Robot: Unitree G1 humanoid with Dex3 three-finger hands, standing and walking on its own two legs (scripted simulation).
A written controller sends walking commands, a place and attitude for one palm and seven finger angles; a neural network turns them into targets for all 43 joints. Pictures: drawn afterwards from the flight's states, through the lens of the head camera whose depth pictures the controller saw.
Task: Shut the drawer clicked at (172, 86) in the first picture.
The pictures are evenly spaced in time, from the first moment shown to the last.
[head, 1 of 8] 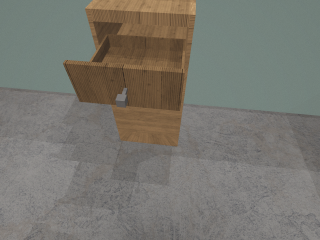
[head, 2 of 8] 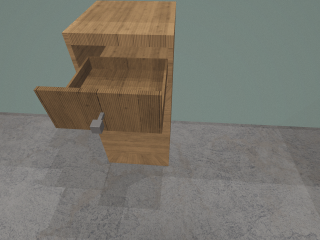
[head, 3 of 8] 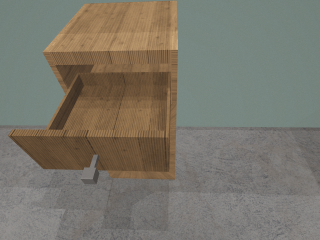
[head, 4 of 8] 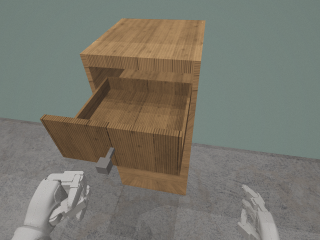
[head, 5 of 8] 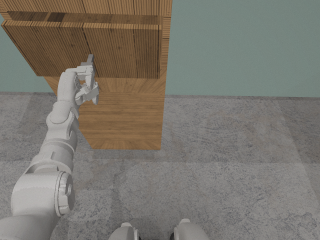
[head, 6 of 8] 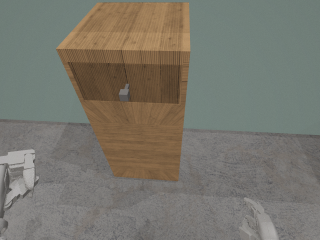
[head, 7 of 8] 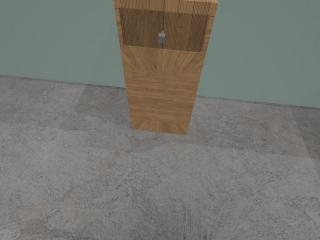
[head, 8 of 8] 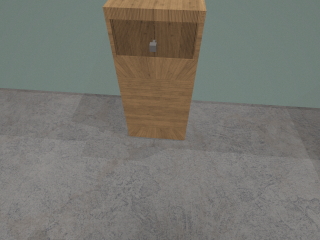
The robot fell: no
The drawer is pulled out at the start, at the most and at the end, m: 0.30 0.30 0.00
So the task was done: yes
